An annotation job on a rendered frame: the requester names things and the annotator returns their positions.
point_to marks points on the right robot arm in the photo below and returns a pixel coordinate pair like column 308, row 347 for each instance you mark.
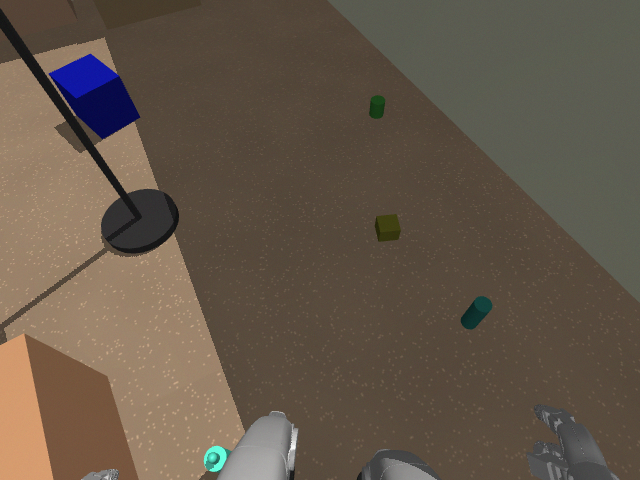
column 590, row 471

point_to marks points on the floor lamp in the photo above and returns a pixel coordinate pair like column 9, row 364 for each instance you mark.
column 136, row 222

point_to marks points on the right robot hand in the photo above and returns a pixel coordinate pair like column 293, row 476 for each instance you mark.
column 550, row 461

